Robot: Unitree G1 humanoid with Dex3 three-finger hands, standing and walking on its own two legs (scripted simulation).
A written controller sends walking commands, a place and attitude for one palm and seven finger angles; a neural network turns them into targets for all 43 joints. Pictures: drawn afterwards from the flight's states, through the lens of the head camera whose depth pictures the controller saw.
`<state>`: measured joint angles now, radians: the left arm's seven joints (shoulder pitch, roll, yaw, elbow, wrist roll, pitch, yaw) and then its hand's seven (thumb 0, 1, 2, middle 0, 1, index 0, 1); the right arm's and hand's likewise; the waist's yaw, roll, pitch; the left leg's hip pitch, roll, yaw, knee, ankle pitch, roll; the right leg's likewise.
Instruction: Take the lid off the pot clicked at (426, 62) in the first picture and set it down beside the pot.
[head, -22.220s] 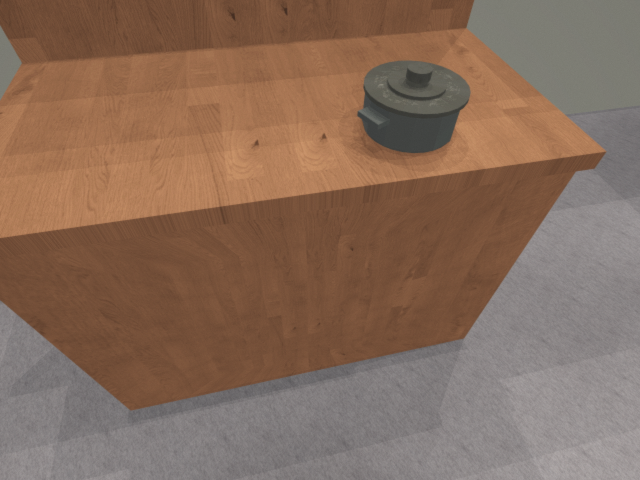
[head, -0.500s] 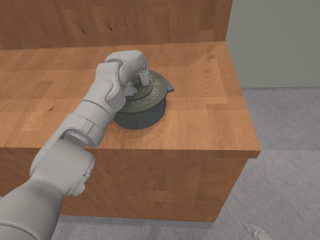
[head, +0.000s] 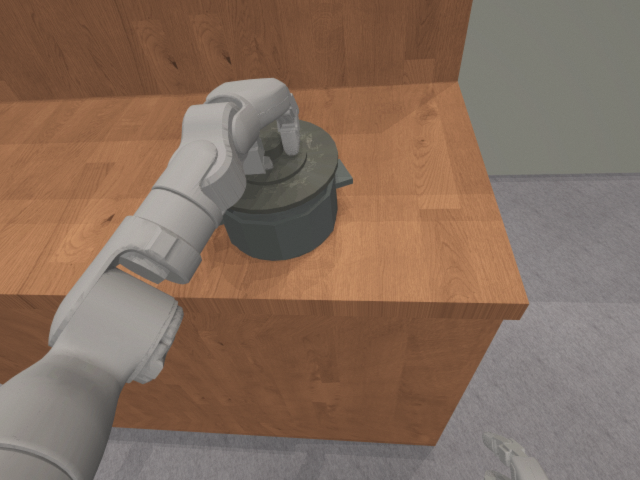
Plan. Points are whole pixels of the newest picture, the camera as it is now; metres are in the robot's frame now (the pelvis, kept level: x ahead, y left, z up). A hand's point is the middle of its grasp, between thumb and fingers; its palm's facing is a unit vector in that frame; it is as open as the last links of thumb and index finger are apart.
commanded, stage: lift the lid straight up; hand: left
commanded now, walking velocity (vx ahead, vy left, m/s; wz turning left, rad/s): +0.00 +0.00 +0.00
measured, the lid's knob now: (266, 145) +0.49 +0.07 +0.18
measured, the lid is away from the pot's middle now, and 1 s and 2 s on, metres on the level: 0.00 0.02 0.06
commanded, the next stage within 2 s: move the lid sideways beside the pot in 1.48 s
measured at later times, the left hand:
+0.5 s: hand (240, 117) +0.46 +0.08 +0.24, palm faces -0.20 -0.04 -0.98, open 6.3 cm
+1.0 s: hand (245, 76) +0.46 +0.07 +0.29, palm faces -0.11 -0.05 -0.99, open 6.2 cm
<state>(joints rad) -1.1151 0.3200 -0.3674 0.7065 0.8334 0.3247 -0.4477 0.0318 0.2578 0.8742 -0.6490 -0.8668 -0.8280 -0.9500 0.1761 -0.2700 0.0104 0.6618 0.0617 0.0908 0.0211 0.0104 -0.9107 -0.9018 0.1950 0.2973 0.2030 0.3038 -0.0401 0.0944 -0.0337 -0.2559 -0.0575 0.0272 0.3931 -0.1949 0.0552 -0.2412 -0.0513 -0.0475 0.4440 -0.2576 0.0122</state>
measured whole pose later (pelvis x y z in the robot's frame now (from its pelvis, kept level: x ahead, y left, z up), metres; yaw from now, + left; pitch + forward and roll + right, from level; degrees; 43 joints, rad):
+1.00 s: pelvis +0.00 +0.00 +0.00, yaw +0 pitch +4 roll +1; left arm -1.33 0.36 -0.33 0.75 0.85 0.35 -0.50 0.04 0.26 0.88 -0.65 -0.85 -0.85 -0.97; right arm 0.17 -0.28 0.03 0.66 0.06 0.07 0.01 0.01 -0.91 -0.90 0.20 0.30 0.20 0.30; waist -0.04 0.09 -0.05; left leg -0.26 -0.06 0.04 0.38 -0.18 0.06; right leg -0.26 -0.06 -0.04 0.44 -0.25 0.02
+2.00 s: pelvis +0.00 +0.01 +0.00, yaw +0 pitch +4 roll +0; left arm -1.35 0.46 -0.32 0.72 0.89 0.36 -0.57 0.05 0.26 0.88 -0.64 -0.85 -0.87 -0.98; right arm 0.18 -0.28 0.03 0.64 0.07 0.05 -0.01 0.01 -0.91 -0.90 0.20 0.30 0.20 0.30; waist -0.03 0.08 -0.04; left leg -0.27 -0.07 0.03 0.38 -0.18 0.07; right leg -0.25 -0.06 -0.04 0.42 -0.24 0.03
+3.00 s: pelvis +0.00 +0.01 +0.00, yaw +0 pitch +5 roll +0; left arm -1.31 0.70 -0.22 0.77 0.94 0.28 -0.62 0.05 0.27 0.88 -0.64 -0.85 -0.88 -0.99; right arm 0.20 -0.30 0.03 0.63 0.09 0.12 -0.02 0.01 -0.91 -0.90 0.20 0.30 0.20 0.30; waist -0.05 0.07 -0.02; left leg -0.30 -0.06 0.01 0.41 -0.19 0.07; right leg -0.26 -0.05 -0.06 0.39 -0.22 0.02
